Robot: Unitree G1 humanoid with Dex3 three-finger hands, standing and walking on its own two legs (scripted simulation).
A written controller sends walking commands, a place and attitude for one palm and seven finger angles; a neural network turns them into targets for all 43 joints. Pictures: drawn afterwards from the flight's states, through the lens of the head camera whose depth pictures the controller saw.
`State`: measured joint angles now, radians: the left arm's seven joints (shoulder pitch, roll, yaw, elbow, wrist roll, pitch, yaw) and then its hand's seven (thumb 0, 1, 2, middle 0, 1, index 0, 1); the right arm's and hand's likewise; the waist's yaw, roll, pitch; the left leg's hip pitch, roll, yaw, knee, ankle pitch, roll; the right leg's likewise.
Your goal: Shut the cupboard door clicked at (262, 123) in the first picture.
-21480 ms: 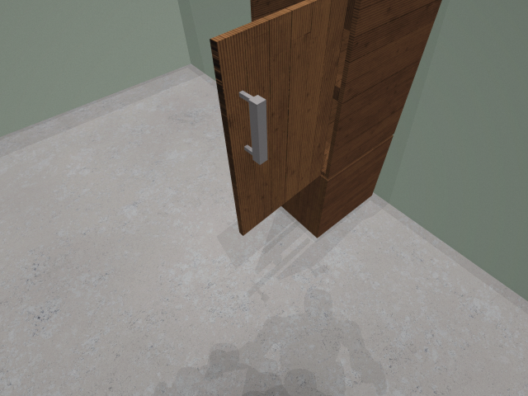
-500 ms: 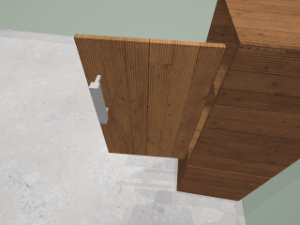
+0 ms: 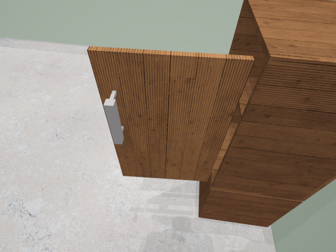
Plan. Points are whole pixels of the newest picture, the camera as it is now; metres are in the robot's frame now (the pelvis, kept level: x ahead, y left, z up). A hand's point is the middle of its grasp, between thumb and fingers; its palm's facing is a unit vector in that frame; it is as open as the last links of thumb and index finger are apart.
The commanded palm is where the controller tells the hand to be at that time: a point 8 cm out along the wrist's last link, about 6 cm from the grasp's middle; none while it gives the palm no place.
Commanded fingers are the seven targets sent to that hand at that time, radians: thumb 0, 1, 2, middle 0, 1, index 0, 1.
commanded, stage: look again from close up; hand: left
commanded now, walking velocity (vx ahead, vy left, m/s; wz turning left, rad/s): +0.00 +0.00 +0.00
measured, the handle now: (116, 118) +0.44 +0.18 +0.05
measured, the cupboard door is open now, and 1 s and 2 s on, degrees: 94 94 94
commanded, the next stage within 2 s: raise the hand and make a fist in 0.46 s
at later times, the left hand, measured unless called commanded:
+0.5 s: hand out of the picture -0.04 +0.16 -0.18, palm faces +0.03 -0.98 -0.19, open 7.4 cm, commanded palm none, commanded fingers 0.00 0.90 0.90 -0.20 -0.30 -0.20 -0.30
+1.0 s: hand out of the picture +0.09 +0.16 -0.08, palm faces +0.07 -1.00 +0.04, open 6.1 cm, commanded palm +0.08 +0.21 -0.04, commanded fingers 0.00 0.90 0.90 -0.60 -0.74 -0.60 -0.74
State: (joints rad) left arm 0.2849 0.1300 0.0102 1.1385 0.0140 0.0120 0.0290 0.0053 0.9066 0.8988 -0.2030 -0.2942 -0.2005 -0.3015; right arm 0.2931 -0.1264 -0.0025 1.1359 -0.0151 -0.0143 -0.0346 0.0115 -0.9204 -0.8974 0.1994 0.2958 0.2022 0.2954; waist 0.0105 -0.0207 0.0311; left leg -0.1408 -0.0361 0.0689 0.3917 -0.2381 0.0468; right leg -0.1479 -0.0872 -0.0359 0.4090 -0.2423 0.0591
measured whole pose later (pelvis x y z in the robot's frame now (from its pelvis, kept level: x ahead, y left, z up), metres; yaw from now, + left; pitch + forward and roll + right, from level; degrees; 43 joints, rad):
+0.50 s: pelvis -0.03 -0.01 -0.01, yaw +1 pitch -2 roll +0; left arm 0.34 0.16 -0.02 1.06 0.02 0.00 0.03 0.01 0.91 0.90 -0.20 -0.29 -0.20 -0.30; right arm 0.29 -0.17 0.00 1.05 -0.01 -0.01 -0.01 0.01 -0.91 -0.90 0.20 0.30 0.20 0.30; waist 0.01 -0.01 0.01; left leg -0.22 -0.02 0.05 0.49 -0.23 0.04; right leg -0.21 -0.07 -0.05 0.49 -0.24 0.04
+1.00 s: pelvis -0.06 -0.04 -0.08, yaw +3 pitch +9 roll -1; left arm 0.55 0.23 0.16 0.12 -0.30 -0.46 -0.35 0.01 0.90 0.90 -0.44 -0.55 -0.43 -0.55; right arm 0.18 -0.27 -0.07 0.49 0.03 -0.29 -0.01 0.01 -0.90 -0.90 0.20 0.30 0.20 0.30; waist 0.02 -0.05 -0.11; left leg -0.80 0.02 -0.01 1.11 -0.47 -0.01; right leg -0.77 -0.03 -0.07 1.10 -0.49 -0.01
